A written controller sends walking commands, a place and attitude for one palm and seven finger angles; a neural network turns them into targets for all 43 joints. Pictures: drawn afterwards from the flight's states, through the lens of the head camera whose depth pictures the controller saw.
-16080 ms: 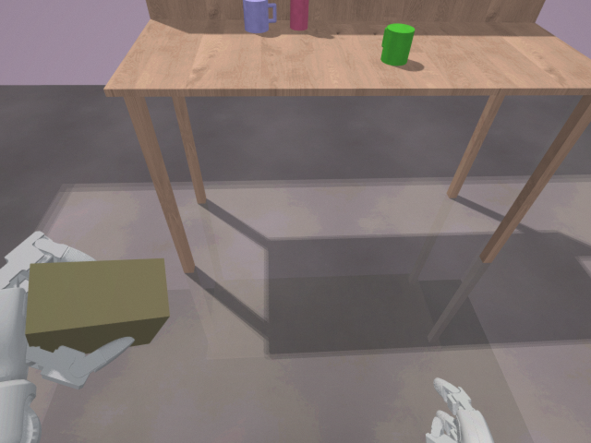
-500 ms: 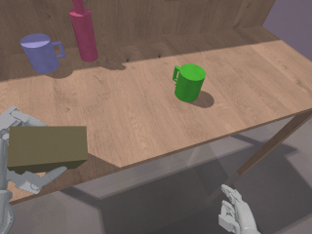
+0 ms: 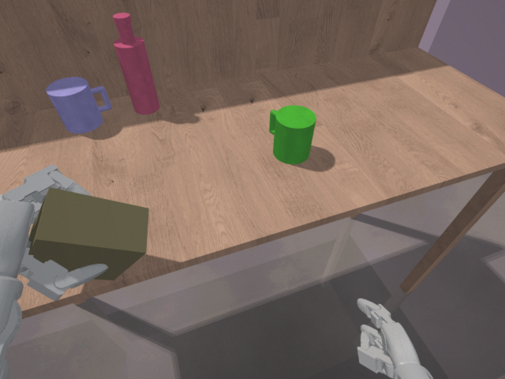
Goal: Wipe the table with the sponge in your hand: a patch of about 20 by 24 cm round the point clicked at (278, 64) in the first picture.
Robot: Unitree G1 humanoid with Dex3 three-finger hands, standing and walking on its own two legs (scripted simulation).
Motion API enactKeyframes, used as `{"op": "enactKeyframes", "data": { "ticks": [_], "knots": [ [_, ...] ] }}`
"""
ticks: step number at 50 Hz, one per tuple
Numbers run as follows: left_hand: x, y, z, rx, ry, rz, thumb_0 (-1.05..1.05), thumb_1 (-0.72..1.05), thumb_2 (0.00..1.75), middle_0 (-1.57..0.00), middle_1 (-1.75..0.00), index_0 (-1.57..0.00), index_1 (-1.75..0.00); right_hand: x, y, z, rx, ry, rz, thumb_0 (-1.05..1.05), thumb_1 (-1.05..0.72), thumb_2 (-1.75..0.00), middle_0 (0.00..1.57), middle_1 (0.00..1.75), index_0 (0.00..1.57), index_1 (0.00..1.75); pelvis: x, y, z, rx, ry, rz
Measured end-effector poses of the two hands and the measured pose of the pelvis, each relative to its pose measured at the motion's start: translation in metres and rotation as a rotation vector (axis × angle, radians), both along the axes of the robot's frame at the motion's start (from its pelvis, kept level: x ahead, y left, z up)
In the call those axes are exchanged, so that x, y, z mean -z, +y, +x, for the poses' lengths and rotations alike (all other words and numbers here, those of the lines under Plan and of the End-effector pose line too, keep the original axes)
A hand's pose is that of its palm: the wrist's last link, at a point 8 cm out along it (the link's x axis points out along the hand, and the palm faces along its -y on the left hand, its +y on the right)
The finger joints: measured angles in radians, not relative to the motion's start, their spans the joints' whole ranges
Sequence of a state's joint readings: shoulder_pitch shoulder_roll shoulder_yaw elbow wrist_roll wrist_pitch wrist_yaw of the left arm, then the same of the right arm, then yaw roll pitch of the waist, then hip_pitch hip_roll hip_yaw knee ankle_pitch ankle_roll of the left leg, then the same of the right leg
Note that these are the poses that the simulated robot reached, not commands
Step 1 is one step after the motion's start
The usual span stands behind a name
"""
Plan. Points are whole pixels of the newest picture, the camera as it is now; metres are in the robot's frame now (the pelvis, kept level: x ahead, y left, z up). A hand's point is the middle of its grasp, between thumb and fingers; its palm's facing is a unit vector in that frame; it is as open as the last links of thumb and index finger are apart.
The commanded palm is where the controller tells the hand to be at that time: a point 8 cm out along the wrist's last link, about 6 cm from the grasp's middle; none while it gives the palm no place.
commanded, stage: turn the palm down, sponge in hand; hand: left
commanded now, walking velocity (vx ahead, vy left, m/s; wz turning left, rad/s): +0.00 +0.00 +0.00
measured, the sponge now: (100, 242) +0.25 +0.22 +0.14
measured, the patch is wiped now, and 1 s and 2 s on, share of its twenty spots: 0.00 0.00 0.00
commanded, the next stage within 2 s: move the sponge above the wiping area in 1.92 s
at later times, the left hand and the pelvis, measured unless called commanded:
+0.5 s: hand (81, 219) +0.24 +0.22 +0.20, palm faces +0.30 -0.51 -0.81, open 10.4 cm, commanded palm +0.19 +0.26 +0.25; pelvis +0.01 -0.06 -0.01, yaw +2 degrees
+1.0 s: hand (24, 204) +0.24 +0.27 +0.22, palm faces +0.32 -0.25 -0.91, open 10.4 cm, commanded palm +0.18 +0.26 +0.29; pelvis +0.00 -0.03 +0.00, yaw +1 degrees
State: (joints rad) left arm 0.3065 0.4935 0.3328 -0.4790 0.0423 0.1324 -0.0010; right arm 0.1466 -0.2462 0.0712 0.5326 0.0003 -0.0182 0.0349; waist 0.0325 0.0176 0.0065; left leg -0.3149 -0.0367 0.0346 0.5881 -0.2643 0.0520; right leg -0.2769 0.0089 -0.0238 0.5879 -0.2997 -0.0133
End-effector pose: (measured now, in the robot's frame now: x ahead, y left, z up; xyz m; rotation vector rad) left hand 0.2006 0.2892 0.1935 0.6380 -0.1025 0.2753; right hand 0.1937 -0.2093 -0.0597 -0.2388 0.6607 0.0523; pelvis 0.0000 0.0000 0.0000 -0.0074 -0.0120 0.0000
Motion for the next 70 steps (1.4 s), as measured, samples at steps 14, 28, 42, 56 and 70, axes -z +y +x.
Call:
{"op": "enactKeyframes", "data": {
  "ticks": [14,28,42,56,70],
  "knots": [
    [-0.026,0.01,-0.018,-0.27,0.036,0.176,-0.01,-0.52,1.03,-0.68,-1.37,-0.7,-1.36,0.02,-0.031,0.016,-0.012,0.019,0.001,0.01,-0.9,-0.9,0.2,0.3,0.2,0.3,0.004,-0.045,-0.003,-0.048,-0.011,0.001],
    [-0.05,-0.033,0.002,-0.143,0.037,0.381,-0.01,-0.52,1.03,-0.68,-1.37,-0.7,-1.36,0.026,-0.077,0.018,0.092,0.028,-0.018,0.01,-0.9,-0.9,0.2,0.3,0.2,0.3,0.006,-0.061,0.018,-0.026,0.003,0.014],
    [-0.055,-0.035,-0.001,-0.124,0.105,0.513,-0.01,-0.52,1.03,-0.68,-1.36,-0.7,-1.35,0.01,-0.046,0.034,0.067,-0.043,-0.002,0.01,-0.91,-0.9,0.2,0.3,0.2,0.3,0.001,-0.042,0.011,-0.02,-0.017,0.01],
    [-0.069,-0.011,-0.002,-0.244,0.226,0.608,-0.01,-0.52,1.03,-0.68,-1.36,-0.7,-1.35,-0.015,0.026,0.064,-0.073,-0.106,0.064,0.01,-0.9,-0.9,0.2,0.3,0.2,0.3,-0.008,-0.019,-0.006,-0.027,-0.04,0.006],
    [-0.1,0.001,-0.007,-0.346,0.158,0.686,-0.01,-0.52,1.03,-0.68,-1.35,-0.71,-1.35,-0.023,0.052,0.073,-0.136,-0.089,0.069,0.01,-0.9,-0.9,0.2,0.3,0.2,0.29,-0.011,-0.01,-0.01,-0.03,-0.049,0.004]
  ]
}}
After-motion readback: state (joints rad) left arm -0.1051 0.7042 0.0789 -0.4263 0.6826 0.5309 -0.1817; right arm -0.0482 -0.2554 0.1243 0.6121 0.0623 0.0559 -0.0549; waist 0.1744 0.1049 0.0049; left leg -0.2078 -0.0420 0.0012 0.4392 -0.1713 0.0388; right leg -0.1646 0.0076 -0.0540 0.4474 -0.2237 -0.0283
